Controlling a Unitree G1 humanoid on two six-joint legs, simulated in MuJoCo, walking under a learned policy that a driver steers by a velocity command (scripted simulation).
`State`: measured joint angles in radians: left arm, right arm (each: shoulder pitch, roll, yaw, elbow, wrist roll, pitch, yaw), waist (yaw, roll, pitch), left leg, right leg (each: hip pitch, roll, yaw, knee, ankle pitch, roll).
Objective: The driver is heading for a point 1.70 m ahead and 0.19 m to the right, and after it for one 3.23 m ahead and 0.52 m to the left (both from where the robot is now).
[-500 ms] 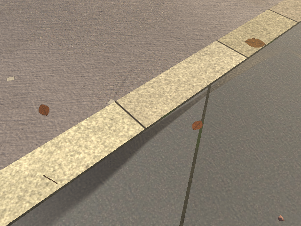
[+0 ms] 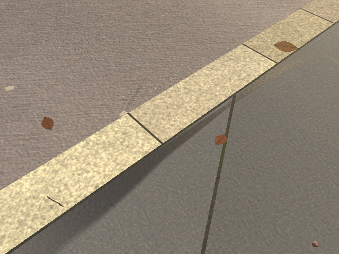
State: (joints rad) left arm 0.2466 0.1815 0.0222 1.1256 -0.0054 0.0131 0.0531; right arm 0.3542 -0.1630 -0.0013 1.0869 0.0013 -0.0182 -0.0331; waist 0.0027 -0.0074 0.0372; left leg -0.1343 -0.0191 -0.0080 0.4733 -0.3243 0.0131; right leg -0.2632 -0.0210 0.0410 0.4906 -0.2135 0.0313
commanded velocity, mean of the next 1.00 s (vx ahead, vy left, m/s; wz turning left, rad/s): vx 0.28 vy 0.00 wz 0.00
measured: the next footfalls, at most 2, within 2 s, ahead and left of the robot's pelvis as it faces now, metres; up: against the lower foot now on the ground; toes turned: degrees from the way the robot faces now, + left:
left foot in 0.82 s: +0.47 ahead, +0.10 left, +0.00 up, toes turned +3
right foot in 1.20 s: +0.48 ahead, -0.13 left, +0.00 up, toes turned -1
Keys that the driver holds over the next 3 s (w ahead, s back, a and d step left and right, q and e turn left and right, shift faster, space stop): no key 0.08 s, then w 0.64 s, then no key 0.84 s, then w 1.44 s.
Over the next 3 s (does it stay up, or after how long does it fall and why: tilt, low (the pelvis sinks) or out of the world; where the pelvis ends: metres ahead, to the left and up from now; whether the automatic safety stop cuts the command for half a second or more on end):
stays up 1.10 -0.07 -0.01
